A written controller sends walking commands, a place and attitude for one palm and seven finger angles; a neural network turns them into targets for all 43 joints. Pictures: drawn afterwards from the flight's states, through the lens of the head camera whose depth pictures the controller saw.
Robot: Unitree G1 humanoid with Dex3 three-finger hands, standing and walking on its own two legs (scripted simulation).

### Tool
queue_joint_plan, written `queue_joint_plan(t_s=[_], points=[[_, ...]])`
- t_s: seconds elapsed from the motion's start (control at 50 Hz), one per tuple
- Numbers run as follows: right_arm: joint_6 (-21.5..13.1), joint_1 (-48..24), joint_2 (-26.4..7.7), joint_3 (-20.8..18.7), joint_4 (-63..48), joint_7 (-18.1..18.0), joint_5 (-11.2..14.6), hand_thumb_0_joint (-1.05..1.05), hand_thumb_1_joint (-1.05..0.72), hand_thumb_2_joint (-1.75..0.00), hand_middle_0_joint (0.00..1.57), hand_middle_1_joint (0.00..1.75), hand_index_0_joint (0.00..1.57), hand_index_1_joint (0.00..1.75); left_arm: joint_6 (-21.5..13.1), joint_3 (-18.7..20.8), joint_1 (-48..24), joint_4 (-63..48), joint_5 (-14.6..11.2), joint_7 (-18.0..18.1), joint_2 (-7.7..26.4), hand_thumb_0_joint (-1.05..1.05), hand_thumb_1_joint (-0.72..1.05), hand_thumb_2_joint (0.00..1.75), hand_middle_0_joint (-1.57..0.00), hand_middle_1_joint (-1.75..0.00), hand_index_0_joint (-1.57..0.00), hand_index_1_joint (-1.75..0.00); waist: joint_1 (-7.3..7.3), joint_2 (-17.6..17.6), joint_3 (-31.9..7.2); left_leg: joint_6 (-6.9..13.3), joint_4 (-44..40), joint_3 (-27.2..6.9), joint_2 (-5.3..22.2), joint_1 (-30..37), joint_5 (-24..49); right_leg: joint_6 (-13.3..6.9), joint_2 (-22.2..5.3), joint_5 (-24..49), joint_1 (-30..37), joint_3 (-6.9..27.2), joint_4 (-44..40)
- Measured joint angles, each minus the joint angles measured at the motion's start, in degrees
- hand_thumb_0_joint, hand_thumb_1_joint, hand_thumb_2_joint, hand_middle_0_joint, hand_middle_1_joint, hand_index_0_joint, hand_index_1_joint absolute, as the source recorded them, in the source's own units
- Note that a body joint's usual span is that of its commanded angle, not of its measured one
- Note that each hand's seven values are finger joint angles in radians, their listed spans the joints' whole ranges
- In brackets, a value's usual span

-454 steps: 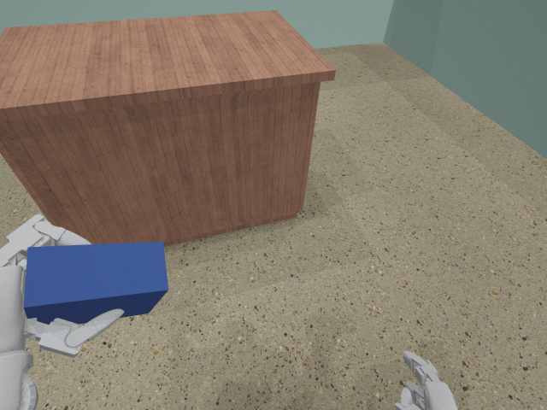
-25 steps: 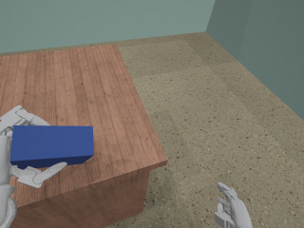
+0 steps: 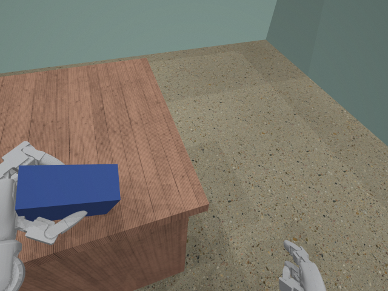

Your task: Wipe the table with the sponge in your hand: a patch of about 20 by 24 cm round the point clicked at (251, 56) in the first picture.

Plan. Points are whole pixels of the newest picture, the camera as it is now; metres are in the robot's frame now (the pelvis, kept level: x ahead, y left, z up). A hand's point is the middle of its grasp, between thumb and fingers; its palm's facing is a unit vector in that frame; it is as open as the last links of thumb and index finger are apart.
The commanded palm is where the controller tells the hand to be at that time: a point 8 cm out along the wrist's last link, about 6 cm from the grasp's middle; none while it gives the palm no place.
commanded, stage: turn the palm down, sponge in hand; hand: left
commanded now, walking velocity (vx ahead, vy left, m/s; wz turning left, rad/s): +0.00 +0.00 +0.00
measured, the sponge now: (85, 192) +0.23 +0.21 +0.13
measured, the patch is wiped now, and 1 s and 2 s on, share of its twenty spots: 0.00 0.00 0.00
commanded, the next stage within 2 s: none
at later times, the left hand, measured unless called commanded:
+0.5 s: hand (37, 195) +0.20 +0.25 +0.17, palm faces +0.47 -0.60 -0.65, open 10.1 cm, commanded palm +0.16 +0.27 +0.20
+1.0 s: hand (46, 181) +0.22 +0.25 +0.17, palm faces +0.29 -0.41 -0.86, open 10.1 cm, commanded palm +0.18 +0.26 +0.23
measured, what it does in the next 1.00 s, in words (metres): stands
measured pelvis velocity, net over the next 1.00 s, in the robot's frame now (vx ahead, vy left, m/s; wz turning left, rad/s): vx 0.01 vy -0.03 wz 0.02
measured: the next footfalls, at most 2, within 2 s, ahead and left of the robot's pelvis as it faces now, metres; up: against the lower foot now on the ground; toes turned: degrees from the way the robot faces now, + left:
none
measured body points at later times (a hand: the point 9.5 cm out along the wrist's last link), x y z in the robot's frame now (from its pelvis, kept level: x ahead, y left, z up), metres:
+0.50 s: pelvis -0.01 -0.05 -0.01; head -0.02 -0.07 +0.44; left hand +0.17 +0.28 +0.20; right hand +0.20 -0.27 -0.10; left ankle +0.01 +0.08 -0.74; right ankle +0.02 -0.12 -0.74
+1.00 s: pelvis +0.01 -0.03 +0.00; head +0.01 -0.07 +0.45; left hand +0.20 +0.26 +0.22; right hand +0.23 -0.26 -0.10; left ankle +0.00 +0.08 -0.74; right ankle +0.02 -0.12 -0.74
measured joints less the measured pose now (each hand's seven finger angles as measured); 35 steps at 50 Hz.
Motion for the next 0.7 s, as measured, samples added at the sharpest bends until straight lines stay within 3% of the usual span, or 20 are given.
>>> queue_joint_plan(t_s=[0.02,0.04,0.08,0.1,0.16,0.2,0.24,0.34,0.42,0.48,0.58,0.7], points=[[0.0,0.0,0.0,-0.1,0.0,0.0,0.0,0.01,-0.90,-0.90,0.21,0.30,0.20,0.30,0.0,0.0,0.1,-0.1,0.0,0.0,0.0,0.00,-0.48,1.00,-0.74,-1.35,-0.74,-1.35,-0.05,0.0,0.0,0.0,0.0,0.0,0.0,0.0,0.0,0.0,0.0,0.0,0.0,0.0,0.0],[0.5,1.2,-0.8,1.2,-1.9,-1.6,0.9,0.01,-0.90,-0.90,0.21,0.30,0.20,0.30,0.0,-0.6,-2.3,0.4,0.6,-0.4,2.3,0.00,-0.48,1.00,-0.74,-1.35,-0.74,-1.35,0.09,0.2,0.2,0.0,1.1,-0.8,0.0,-0.9,-0.2,0.5,0.3,-0.7,-0.6,-0.1,1.2],[-0.5,2.2,-1.0,1.6,-1.6,-1.6,-1.0,0.01,-0.90,-0.90,0.20,0.30,0.20,0.30,1.2,-0.2,-11.4,4.7,3.5,-2.8,7.8,0.00,-0.48,1.00,-0.74,-1.35,-0.74,-1.35,1.69,-0.3,0.7,-0.4,2.3,-1.7,-0.8,-1.8,-0.4,-0.9,-0.2,-2.4,-2.0,-0.2,4.4],[-0.6,1.6,-1.1,1.7,-0.1,-0.6,-1.6,0.01,-0.90,-0.90,0.20,0.30,0.20,0.30,3.6,0.5,-14.7,6.5,2.7,-3.7,8.6,0.00,-0.48,1.00,-0.74,-1.35,-0.74,-1.35,2.11,-0.4,0.3,-0.8,2.1,-1.7,-1.1,-1.6,-0.2,-1.0,-0.4,-2.8,-2.3,-0.2,5.1],[0.3,-0.8,-1.7,2.2,3.6,1.6,-1.6,0.01,-0.90,-0.90,0.21,0.30,0.20,0.30,11.3,3.0,-18.3,8.7,-0.2,-4.8,7.2,0.00,-0.48,1.00,-0.74,-1.35,-0.74,-1.35,2.07,0.9,-1.4,-1.1,1.1,-0.9,-0.8,-0.3,0.1,-0.9,-0.1,-2.6,-1.7,0.7,5.0],[1.1,-1.9,-2.2,2.3,3.9,2.5,-1.1,0.01,-0.90,-0.90,0.21,0.30,0.20,0.30,15.1,2.7,-15.9,7.0,1.2,-4.8,5.7,0.00,-0.48,1.01,-0.74,-1.35,-0.74,-1.35,1.33,1.9,-2.2,-1.1,0.6,-0.5,-0.6,0.4,0.1,-1.2,0.1,-2.5,-1.4,1.1,4.9],[1.8,-2.8,-2.5,2.3,3.2,2.7,-0.9,0.01,-0.90,-0.90,0.21,0.30,0.20,0.30,16.7,0.8,-11.3,4.1,3.5,-5.0,5.2,0.00,-0.48,1.01,-0.74,-1.35,-0.74,-1.35,0.50,2.7,-2.3,-1.1,0.4,-0.2,-0.5,0.7,0.2,-1.4,0.3,-2.7,-1.4,1.4,5.3],[2.7,-3.8,-2.4,1.3,2.8,0.8,-1.1,0.01,-0.90,-0.90,0.21,0.30,0.20,0.30,14.5,-2.9,-4.1,1.1,4.7,-4.5,7.2,0.00,-0.48,1.01,-0.74,-1.35,-0.74,-1.35,0.72,2.8,-2.1,-2.0,1.0,-0.9,0.2,0.2,0.3,-2.3,0.9,-3.1,-1.9,0.7,6.2],[3.1,-3.9,-2.6,0.3,4.6,-0.4,-1.0,0.01,-0.90,-0.90,0.21,0.30,0.20,0.30,12.7,-1.5,-6.6,3.7,6.6,-1.5,9.2,0.00,-0.48,1.01,-0.74,-1.35,-0.74,-1.35,2.37,2.8,-2.1,-3.0,2.1,-2.6,1.1,-0.6,0.1,-3.3,1.7,-3.1,-1.6,-1.1,5.9],[3.6,-4.2,-3.4,0.0,5.9,-1.2,-0.7,0.01,-0.90,-0.90,0.21,0.30,0.20,0.30,14.5,0.0,-9.0,6.0,8.4,-0.8,9.8,0.00,-0.48,1.01,-0.74,-1.35,-0.74,-1.35,3.01,3.7,-2.0,-3.5,2.7,-3.5,1.6,-0.6,-0.2,-3.8,2.2,-3.1,-0.9,-2.0,5.5],[4.1,-4.8,-4.7,-0.5,6.4,-2.7,0.3,0.01,-0.90,-0.90,0.20,0.30,0.20,0.30,18.2,-1.2,-10.2,7.4,10.7,-4.0,10.9,0.00,-0.48,1.01,-0.74,-1.35,-0.74,-1.35,3.19,5.6,-2.0,-3.7,2.8,-3.8,1.8,0.1,-0.5,-3.9,2.5,-3.4,0.0,-2.2,5.3],[4.2,-5.4,-4.3,-1.1,5.6,-3.2,0.5,0.01,-0.90,-0.90,0.20,0.30,0.20,0.30,17.3,-3.3,-8.8,4.8,12.4,-6.4,13.0,0.00,-0.48,1.01,-0.74,-1.35,-0.74,-1.35,2.89,5.6,-2.1,-3.7,2.3,-3.0,1.8,0.6,-1.0,-3.9,2.5,-4.0,-0.2,-1.4,5.7]])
